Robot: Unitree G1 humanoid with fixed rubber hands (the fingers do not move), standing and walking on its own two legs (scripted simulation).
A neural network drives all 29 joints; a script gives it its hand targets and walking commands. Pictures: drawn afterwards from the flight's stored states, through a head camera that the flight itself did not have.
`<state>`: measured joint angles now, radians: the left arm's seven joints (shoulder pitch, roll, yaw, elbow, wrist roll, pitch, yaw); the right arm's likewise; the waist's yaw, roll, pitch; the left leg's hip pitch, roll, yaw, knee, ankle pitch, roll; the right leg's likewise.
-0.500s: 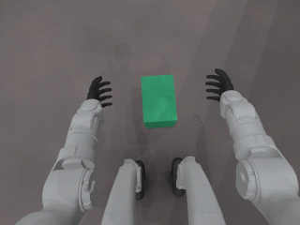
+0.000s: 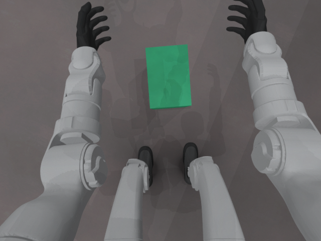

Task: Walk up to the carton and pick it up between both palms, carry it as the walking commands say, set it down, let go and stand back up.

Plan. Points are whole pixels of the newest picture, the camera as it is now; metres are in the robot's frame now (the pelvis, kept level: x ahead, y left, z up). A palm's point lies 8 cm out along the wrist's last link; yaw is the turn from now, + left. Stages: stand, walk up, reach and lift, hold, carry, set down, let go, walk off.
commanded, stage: reach and lift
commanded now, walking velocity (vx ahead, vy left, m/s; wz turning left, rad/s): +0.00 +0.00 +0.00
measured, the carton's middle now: (168, 81) +0.51 +0.00 -0.55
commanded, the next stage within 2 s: none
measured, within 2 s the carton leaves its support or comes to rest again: neither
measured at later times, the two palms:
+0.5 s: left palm (107, 62) +0.51 +0.17 -0.23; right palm (232, 53) +0.52 -0.18 -0.23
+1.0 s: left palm (122, 73) +0.51 +0.16 -0.37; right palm (217, 66) +0.53 -0.17 -0.38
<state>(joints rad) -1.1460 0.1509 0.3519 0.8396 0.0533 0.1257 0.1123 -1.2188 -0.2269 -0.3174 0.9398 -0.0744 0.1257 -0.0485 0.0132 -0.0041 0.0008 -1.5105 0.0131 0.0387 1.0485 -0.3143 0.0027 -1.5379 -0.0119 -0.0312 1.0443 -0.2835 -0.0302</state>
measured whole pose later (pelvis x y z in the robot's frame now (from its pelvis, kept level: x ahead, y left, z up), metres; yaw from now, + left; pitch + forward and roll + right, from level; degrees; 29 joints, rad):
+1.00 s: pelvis -0.04 +0.00 -0.23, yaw +1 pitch +43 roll +2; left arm -1.44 0.26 0.19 1.06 -0.15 0.11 0.17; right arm -1.51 -0.36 -0.13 1.16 0.15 0.10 -0.13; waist 0.01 0.01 0.22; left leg -2.16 0.01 0.03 1.98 -0.56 0.00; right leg -2.20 -0.03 -0.03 1.97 -0.52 -0.05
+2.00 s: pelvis -0.05 +0.00 -0.29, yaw +1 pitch +33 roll +2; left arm -1.62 0.26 0.09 1.19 -0.21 0.06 0.15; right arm -1.68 -0.37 -0.01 1.29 0.21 0.05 -0.09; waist 0.00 0.02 0.52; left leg -2.19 0.00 0.04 2.21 -0.59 0.00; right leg -2.23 -0.04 -0.02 2.20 -0.54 -0.04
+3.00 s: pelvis -0.04 +0.01 -0.30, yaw -1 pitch +34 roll +1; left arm -1.49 0.17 0.24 0.99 -0.08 0.22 0.16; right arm -1.54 -0.28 -0.15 1.07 0.03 0.23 -0.09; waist 0.01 0.03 0.42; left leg -2.21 -0.09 -0.01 2.28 -0.66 -0.04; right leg -2.26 0.02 0.01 2.26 -0.58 -0.01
